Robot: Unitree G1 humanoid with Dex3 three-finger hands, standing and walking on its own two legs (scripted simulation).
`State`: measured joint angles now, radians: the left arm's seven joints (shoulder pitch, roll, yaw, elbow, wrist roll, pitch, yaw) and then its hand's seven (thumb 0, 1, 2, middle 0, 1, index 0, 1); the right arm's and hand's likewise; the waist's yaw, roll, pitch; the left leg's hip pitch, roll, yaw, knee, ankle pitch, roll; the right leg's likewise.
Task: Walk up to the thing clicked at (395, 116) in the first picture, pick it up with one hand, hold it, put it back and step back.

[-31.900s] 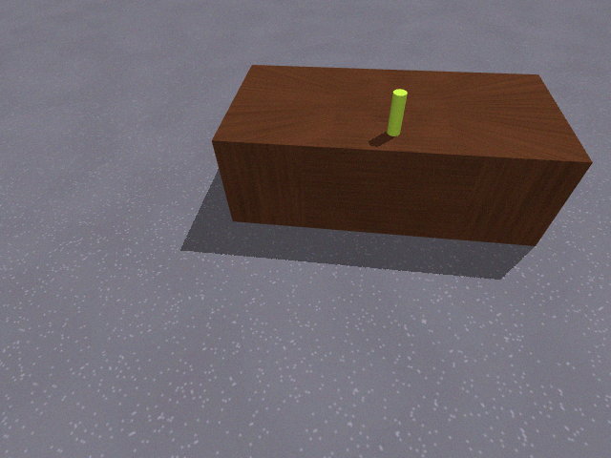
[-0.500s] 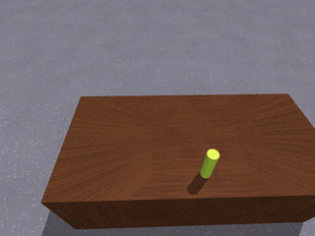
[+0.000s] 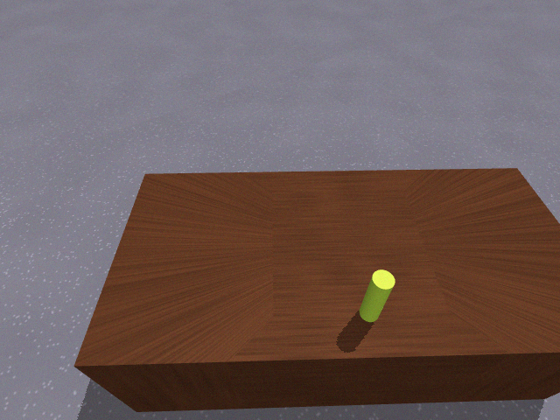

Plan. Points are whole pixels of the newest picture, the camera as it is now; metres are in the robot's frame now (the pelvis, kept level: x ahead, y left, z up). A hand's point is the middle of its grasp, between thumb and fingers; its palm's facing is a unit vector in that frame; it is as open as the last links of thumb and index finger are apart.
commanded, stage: stand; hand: right
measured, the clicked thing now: (375, 297) +0.44 -0.20 -0.25
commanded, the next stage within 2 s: step back in 0.70 s
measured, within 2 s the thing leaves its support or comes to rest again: neither
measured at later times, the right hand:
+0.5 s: hand out of the picture +0.07 -0.25 -0.16, palm faces -0.02 +0.94 -0.35, open 7.4 cm
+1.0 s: hand out of the picture +0.08 -0.31 -0.19, palm faces -0.03 +0.93 -0.36, open 7.4 cm
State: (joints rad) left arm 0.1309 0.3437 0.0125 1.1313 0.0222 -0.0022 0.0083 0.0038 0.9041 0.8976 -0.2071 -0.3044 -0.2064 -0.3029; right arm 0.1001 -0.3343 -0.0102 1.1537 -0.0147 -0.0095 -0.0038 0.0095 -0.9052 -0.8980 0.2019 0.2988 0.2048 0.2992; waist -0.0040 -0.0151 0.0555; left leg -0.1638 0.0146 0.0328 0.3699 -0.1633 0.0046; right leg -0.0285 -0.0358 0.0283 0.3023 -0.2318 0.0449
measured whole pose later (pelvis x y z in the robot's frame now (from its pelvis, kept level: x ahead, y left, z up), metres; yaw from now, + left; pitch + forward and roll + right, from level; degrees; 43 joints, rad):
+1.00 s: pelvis -0.06 -0.04 -0.03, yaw +1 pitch -1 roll +0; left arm 0.13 0.37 0.07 0.96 0.02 0.03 0.01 0.00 0.91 0.90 -0.21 -0.30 -0.21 -0.30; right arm 0.02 -0.41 -0.06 0.96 -0.01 0.07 0.00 0.01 -0.90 -0.90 0.20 0.30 0.21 0.30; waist 0.01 0.06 0.17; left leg -0.44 0.05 -0.04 0.69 -0.28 0.00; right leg -0.26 0.03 0.00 0.66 -0.38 -0.02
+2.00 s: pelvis -0.30 -0.03 -0.02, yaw -2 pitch -2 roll +1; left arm 0.25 0.35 0.07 0.86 0.05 0.03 0.01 0.01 0.90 0.90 -0.21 -0.30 -0.21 -0.30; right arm 0.14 -0.40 -0.06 0.87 0.00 0.08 0.00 0.01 -0.91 -0.90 0.20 0.30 0.20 0.30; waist 0.03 0.04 0.14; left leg -0.53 -0.10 -0.12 1.12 -0.46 -0.01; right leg -0.26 -0.01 0.06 0.64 -0.34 -0.01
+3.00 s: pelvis -0.63 -0.02 -0.02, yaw +3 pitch -3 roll +0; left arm 0.15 0.40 0.06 0.88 0.03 0.05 0.02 0.01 0.90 0.90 -0.21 -0.30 -0.21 -0.30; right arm 0.18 -0.36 -0.04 0.92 -0.05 0.04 0.01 0.01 -0.90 -0.90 0.20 0.30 0.21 0.30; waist 0.00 -0.03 0.14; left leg -0.28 -0.03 -0.01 0.64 -0.32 0.03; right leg -0.48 0.03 0.09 0.98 -0.47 -0.02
